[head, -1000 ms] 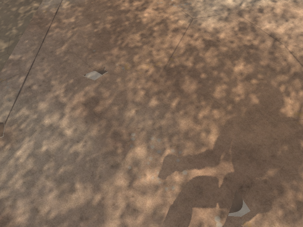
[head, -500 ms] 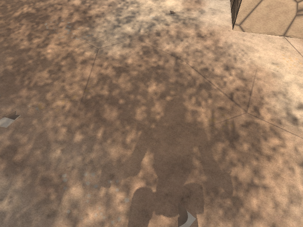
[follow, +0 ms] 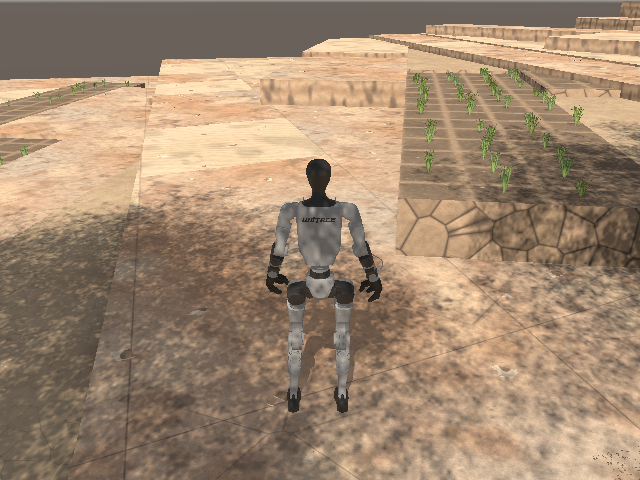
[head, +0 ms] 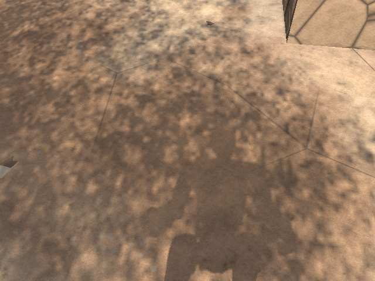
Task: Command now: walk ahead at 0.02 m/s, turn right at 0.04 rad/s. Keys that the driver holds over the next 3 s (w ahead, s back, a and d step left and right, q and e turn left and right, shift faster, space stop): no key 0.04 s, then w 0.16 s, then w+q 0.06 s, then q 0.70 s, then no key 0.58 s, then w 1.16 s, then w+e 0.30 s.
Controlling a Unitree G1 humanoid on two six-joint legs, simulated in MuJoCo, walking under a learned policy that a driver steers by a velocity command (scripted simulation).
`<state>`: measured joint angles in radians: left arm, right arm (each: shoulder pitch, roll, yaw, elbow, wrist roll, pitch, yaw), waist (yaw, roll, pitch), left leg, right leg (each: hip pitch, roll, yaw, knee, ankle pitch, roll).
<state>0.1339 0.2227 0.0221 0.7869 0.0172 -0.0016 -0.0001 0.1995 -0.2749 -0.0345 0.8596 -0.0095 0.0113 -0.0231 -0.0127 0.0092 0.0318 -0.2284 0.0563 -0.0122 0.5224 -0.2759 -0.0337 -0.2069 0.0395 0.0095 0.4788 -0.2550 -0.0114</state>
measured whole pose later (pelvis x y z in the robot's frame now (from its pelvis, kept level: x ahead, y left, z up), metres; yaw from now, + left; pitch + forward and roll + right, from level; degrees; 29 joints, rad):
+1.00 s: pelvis +0.18 +0.02 +0.00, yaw +23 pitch +2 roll -1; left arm 0.11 0.30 0.06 0.77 0.00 -0.01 0.04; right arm 0.17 -0.30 -0.08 0.68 0.00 0.03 -0.03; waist -0.04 0.00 0.05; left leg -0.37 -0.14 -0.16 0.47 -0.12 0.07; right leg -0.47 0.00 0.13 0.76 -0.33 0.08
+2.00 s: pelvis +0.31 +0.02 +0.01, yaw +28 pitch +0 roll +1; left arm 0.38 0.25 0.03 0.89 0.00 -0.10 -0.02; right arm 0.25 -0.30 -0.06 0.77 0.02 -0.07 0.00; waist 0.04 0.04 0.00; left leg -0.51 0.06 -0.02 1.04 -0.24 0.04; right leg -0.10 0.03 -0.03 0.34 -0.25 -0.06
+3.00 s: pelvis +0.82 +0.27 +0.00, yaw +21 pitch +1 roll +0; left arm 0.21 0.28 0.05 0.74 0.00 -0.07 -0.04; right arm 0.25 -0.30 -0.03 0.84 0.01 -0.11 0.01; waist 0.00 0.02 0.05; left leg -0.40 0.03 -0.03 1.15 -0.36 0.03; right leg -0.35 0.08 0.00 0.46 -0.14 -0.08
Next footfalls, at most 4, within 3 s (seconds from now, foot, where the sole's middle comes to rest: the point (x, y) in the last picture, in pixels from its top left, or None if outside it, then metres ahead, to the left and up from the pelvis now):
0.62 left None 0.26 0.12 -0.77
1.08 right None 0.31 -0.09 -0.77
1.40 left None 0.17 0.13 -0.77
2.32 left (105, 266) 0.57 0.31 -0.77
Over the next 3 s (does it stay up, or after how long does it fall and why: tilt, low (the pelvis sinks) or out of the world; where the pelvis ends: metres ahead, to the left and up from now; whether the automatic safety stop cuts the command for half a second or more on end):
stays up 0.82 0.27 0.00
